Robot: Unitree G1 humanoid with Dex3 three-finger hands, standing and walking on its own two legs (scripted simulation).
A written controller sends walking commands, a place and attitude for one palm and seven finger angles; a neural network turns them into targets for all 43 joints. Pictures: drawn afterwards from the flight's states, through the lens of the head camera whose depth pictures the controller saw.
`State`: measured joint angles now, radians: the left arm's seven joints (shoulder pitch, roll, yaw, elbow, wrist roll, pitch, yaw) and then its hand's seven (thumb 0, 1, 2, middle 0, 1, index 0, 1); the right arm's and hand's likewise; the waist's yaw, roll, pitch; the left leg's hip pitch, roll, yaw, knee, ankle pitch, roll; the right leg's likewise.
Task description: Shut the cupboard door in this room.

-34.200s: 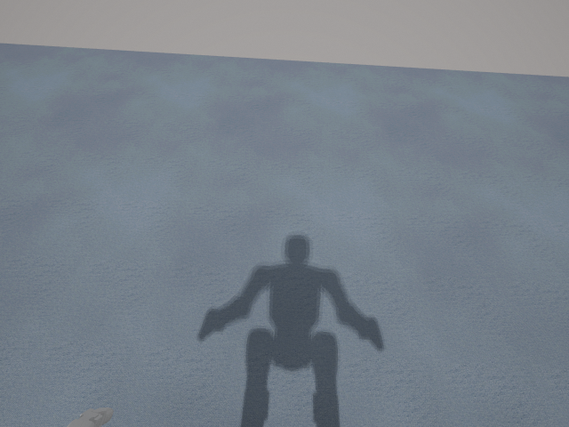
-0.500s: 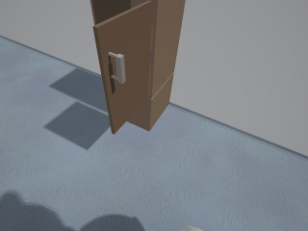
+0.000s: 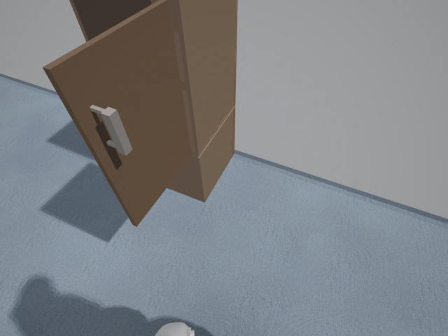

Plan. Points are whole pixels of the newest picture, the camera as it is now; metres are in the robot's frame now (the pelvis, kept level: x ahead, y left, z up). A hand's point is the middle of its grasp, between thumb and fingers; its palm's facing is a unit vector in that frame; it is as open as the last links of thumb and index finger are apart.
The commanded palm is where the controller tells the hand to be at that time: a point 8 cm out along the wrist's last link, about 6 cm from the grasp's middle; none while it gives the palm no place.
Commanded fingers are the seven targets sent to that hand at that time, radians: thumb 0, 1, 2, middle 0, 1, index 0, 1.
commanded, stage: come to a stop and stand still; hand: left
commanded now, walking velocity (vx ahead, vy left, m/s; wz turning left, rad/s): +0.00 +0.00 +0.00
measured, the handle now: (110, 130) +0.53 +0.28 +0.05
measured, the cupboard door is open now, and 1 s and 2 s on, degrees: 89 89 89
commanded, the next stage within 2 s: look again from close up in 1.06 s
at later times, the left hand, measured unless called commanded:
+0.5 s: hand out of the picture +0.04 +0.20 -0.17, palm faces +0.03 -0.97 -0.25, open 7.4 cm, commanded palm none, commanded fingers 0.00 0.90 0.90 -0.20 -0.30 -0.20 -0.30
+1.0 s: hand out of the picture +0.04 +0.14 -0.17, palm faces +0.04 -0.98 -0.20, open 7.3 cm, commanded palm none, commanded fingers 0.00 0.90 0.90 -0.20 -0.30 -0.20 -0.30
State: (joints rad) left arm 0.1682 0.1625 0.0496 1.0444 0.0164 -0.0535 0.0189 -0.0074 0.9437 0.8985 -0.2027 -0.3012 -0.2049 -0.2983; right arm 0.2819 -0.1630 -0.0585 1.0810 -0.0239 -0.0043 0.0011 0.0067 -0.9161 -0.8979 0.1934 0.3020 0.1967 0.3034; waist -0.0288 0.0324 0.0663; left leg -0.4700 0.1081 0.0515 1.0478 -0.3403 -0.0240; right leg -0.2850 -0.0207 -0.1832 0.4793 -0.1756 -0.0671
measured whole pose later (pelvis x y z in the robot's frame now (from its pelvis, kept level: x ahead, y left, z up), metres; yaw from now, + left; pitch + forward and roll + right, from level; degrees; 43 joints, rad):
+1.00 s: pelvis +0.01 -0.04 +0.01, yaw +0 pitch -2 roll +0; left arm 0.22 0.17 0.02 1.12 0.00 0.00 0.02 0.01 0.93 0.90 -0.20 -0.30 -0.20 -0.30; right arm 0.30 -0.12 -0.01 1.17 -0.01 0.01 -0.02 0.01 -0.91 -0.90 0.19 0.30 0.20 0.30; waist 0.00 0.00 0.05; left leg -0.15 0.06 0.02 0.41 -0.23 -0.05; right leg -0.19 0.02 -0.11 0.42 -0.20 -0.06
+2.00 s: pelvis +0.05 +0.00 -0.01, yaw +3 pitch +1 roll +0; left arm 0.36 0.15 0.03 1.07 0.04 -0.03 0.01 0.01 0.91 0.90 -0.20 -0.30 -0.20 -0.30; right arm 0.37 -0.14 -0.01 1.07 -0.03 -0.01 0.00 0.01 -0.91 -0.90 0.20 0.30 0.20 0.30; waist 0.00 0.01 0.00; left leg -0.26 -0.02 0.00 0.65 -0.40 0.05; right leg -0.26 -0.06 -0.12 0.60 -0.35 0.00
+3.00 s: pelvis +0.34 -0.04 -0.01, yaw +36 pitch +1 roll -2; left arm 0.39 0.19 0.02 1.02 0.04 -0.02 0.01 0.01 0.92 0.90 -0.20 -0.30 -0.20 -0.30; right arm 0.09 -0.18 -0.05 0.91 -0.03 0.01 0.02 0.01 -0.92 -0.90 0.19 0.30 0.20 0.30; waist 0.04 -0.03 0.07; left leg -0.37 0.05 0.18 0.64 -0.31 0.05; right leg -0.20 -0.04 -0.37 0.57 -0.37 -0.06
